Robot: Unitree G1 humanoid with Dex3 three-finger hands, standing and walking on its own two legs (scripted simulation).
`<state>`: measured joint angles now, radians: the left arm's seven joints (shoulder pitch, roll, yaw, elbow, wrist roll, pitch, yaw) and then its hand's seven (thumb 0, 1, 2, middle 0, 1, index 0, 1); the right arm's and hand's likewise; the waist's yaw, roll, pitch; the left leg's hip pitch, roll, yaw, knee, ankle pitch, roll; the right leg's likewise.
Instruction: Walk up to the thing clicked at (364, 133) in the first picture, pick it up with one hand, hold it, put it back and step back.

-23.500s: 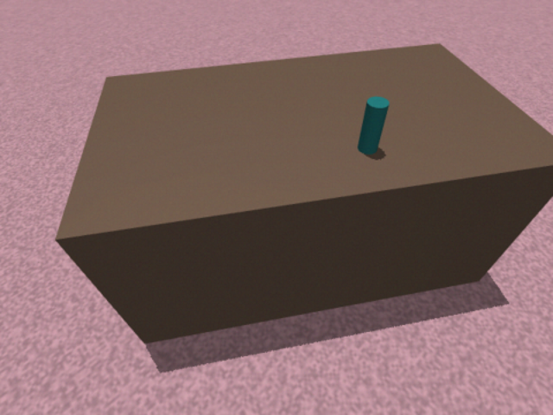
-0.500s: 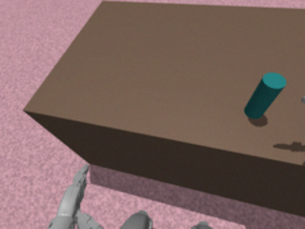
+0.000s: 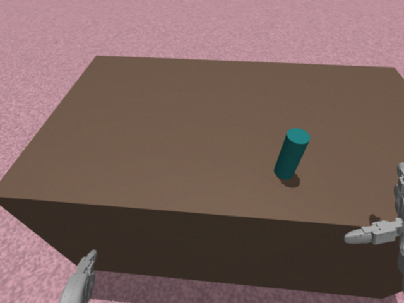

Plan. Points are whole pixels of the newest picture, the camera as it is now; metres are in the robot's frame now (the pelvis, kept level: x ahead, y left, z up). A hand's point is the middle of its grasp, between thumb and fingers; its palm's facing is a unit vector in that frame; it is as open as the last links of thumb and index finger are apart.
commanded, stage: sink last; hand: right
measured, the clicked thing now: (290, 155) +0.49 -0.20 -0.02
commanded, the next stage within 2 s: home in 0.60 s
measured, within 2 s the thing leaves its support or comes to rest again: neither
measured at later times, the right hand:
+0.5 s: hand out of the picture +0.14 -0.25 +0.04, palm faces +0.39 +0.85 -0.36, open 17.4 cm
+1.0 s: hand out of the picture +0.12 -0.23 +0.01, palm faces +0.29 +0.90 -0.32, open 17.4 cm
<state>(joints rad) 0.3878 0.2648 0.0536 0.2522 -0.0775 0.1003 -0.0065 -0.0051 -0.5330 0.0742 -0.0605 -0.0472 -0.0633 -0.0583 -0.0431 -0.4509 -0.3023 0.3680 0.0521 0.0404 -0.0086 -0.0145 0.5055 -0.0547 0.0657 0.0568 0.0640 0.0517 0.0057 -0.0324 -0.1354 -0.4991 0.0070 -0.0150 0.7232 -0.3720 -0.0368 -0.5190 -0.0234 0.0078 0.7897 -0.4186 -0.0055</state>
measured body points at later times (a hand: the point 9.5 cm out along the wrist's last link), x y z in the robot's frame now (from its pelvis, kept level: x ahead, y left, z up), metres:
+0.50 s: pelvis -0.03 +0.02 -0.01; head -0.03 +0.04 +0.44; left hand +0.14 +0.30 -0.05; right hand +0.11 -0.29 +0.06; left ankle -0.01 +0.15 -0.71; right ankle -0.02 -0.11 -0.71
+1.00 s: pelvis -0.04 +0.02 -0.01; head -0.04 +0.03 +0.44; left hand +0.13 +0.22 -0.06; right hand +0.10 -0.27 +0.03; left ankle -0.01 +0.15 -0.71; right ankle -0.02 -0.11 -0.71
